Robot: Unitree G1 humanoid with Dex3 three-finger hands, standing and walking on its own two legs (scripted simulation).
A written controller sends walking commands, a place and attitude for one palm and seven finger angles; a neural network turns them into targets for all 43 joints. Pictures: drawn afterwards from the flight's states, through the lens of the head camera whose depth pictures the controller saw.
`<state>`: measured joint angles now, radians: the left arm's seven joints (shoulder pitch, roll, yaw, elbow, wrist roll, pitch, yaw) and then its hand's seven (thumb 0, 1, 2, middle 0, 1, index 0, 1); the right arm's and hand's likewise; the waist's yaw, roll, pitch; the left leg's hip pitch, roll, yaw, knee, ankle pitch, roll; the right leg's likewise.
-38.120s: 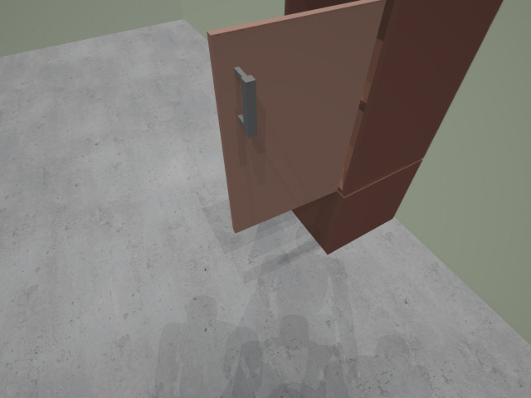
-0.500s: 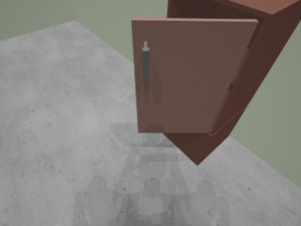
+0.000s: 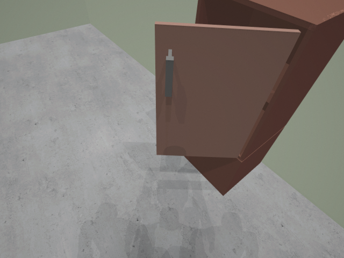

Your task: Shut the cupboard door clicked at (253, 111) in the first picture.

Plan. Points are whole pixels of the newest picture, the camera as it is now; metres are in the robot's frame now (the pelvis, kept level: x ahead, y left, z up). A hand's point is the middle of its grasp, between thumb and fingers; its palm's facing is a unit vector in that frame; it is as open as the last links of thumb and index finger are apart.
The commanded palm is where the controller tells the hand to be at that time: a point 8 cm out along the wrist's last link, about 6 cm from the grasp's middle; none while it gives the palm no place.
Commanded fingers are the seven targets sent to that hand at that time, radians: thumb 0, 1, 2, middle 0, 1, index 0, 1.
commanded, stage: shuffle to correct the standing spot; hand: left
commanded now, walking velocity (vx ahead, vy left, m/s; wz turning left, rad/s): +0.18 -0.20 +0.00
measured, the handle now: (169, 73) +0.58 +0.05 +0.13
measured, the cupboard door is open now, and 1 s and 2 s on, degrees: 50 50 50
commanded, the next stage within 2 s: come to a stop and stand still in 0.74 s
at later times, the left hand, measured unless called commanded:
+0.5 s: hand out of the picture +0.03 +0.05 -0.17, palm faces +0.09 -0.99 -0.13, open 7.4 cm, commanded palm none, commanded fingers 0.00 0.90 0.90 -0.20 -0.30 -0.20 -0.30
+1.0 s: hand (175, 241) +0.21 +0.00 -0.18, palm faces +0.02 -0.98 -0.21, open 7.4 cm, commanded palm none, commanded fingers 0.00 0.90 0.90 -0.20 -0.30 -0.20 -0.30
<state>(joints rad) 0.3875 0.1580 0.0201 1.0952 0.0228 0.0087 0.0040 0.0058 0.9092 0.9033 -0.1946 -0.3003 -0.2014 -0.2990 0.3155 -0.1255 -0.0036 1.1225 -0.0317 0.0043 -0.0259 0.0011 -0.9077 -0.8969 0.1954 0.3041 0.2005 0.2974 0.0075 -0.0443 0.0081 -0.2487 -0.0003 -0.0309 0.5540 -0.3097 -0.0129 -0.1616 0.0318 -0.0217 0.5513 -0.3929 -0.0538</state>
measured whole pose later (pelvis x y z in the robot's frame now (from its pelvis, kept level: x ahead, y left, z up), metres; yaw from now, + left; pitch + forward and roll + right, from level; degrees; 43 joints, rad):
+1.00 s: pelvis +0.17 -0.20 -0.01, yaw +1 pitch +2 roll +0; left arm 0.24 0.21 0.05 0.97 0.03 0.00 0.00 0.00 0.91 0.90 -0.19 -0.30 -0.20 -0.30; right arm 0.29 -0.19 -0.05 1.01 -0.03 0.02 -0.02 0.00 -0.91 -0.90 0.20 0.30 0.20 0.30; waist -0.02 -0.02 0.06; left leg -0.38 0.10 0.04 0.64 -0.32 -0.05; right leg -0.31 -0.09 -0.03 0.55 -0.28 0.06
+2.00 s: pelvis +0.11 -0.12 +0.01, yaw +1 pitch -1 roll +0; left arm 0.29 0.16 0.01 1.09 0.01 0.02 0.04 0.01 0.92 0.90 -0.19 -0.30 -0.20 -0.30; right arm 0.30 -0.15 -0.01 1.12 -0.01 0.02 -0.02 0.00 -0.92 -0.90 0.20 0.30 0.20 0.30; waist -0.02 -0.03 0.03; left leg -0.22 -0.07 0.11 0.36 -0.13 0.09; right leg -0.10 -0.02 -0.02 0.42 -0.31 0.01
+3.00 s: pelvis +0.10 -0.12 +0.00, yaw +3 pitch -2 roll -1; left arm 0.48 0.20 0.03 0.43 -0.08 0.06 0.07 0.02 0.91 0.90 -0.20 -0.30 -0.21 -0.30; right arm 0.29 -0.18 0.03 0.91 0.03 -0.13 -0.05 0.01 -0.90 -0.90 0.20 0.30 0.20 0.30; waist 0.00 -0.04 0.05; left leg -0.32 -0.05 0.08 0.54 -0.19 0.09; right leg -0.19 0.00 -0.05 0.59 -0.35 -0.01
